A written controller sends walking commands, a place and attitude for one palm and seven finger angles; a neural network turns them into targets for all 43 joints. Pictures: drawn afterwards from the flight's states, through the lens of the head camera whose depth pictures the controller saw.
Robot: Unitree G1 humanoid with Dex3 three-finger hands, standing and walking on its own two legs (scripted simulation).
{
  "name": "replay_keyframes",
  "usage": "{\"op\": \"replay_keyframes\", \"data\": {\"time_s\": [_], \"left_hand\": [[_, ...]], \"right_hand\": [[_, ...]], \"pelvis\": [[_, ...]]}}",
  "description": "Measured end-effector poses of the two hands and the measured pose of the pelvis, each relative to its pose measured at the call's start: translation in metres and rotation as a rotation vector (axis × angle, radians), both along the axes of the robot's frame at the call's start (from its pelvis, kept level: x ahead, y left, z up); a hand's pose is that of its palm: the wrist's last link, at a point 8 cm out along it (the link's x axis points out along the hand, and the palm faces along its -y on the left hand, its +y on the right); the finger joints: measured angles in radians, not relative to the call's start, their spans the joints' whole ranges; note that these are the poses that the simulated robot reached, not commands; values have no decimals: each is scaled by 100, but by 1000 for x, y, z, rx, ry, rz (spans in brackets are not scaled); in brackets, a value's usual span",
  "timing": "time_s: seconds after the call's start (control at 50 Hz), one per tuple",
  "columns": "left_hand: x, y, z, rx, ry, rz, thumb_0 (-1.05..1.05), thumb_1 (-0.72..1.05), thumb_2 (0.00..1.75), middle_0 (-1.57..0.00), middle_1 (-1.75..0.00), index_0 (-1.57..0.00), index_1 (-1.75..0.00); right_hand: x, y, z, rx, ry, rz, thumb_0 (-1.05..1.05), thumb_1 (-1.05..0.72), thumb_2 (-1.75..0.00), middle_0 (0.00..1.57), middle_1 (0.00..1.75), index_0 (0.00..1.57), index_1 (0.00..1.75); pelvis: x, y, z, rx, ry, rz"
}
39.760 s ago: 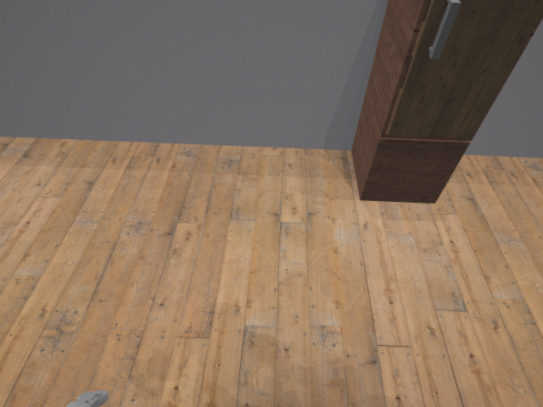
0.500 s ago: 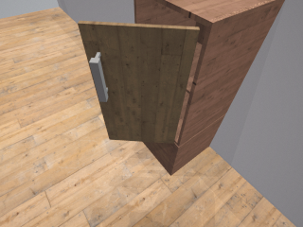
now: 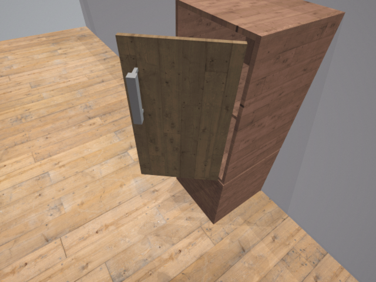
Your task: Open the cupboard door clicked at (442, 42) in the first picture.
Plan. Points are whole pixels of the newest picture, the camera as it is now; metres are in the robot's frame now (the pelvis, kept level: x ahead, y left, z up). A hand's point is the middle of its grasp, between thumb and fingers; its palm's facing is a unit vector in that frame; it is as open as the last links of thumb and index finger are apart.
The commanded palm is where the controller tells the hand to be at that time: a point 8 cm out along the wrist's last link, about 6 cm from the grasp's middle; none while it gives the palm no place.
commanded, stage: come to a stop and stand still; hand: left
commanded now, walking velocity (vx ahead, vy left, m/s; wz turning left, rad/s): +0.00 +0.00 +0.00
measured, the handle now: (137, 96) +0.59 +0.19 +0.09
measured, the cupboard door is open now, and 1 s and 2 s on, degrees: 50 50 50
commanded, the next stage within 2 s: look again from close up in 0.32 s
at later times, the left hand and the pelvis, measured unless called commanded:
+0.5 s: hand out of the picture -0.02 +0.20 -0.17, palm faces +0.02 -0.98 -0.21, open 7.4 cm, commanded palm none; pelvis -0.01 +0.01 +0.01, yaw +0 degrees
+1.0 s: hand out of the picture -0.02 +0.17 -0.17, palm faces +0.03 -0.99 -0.13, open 7.4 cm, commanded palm none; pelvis +0.00 +0.03 +0.01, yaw -1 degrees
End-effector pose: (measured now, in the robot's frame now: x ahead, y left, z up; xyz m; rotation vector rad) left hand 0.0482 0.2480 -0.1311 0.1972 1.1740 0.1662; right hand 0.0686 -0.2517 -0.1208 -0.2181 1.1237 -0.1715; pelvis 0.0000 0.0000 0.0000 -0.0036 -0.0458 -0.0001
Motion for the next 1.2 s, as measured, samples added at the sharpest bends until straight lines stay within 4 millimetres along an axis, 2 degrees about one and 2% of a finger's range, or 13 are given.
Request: {"op": "replay_keyframes", "data": {"time_s": [0.12,0.28,0.42,0.54,0.66,0.82,1.06,1.2], "left_hand": [[-15,12,5,21,9,6,1,91,90,-21,-30,-20,-30],[-41,19,4,25,75,20,1,91,90,-20,-30,-20,-30],[-63,10,-2,-5,150,30,1,91,90,-20,-30,-20,-30],[-74,-5,-8,-48,199,35,1,91,90,-20,-30,-20,-30],[-79,-21,-12,-91,224,41,1,91,90,-20,-30,-20,-30],[-78,-31,-15,-122,229,49,1,91,90,-20,-30,-20,-30],[-73,-21,-15,-113,230,52,1,91,90,-20,-30,-20,-30],[-69,-18,-15,-106,265,54,1,91,90,-20,-30,-20,-30]], "right_hand": [[-13,0,2,0,18,12,1,-91,-90,20,30,20,30],[-52,4,-4,10,121,-9,1,-91,-90,20,30,20,30],[-85,15,-8,28,222,-43,1,-91,-90,20,30,20,30],[-101,31,-10,52,275,-67,1,-91,-90,20,30,20,30],[-102,50,-13,84,289,-82,1,-91,-90,20,30,20,30],[-90,70,-15,111,268,-87,1,-91,-90,20,30,20,30],[-86,74,-14,100,257,-103,1,-91,-90,20,30,20,30],[-87,68,-17,96,283,-133,1,-91,-90,20,30,20,30]], "pelvis": [[-10,2,4,3,-5,3],[-16,6,6,4,0,4],[-16,10,7,3,4,4],[-13,13,8,2,8,0],[-9,17,8,1,11,-4],[-3,22,8,-2,8,-9],[4,29,8,-3,6,-17],[20,26,5,5,11,-26]]}}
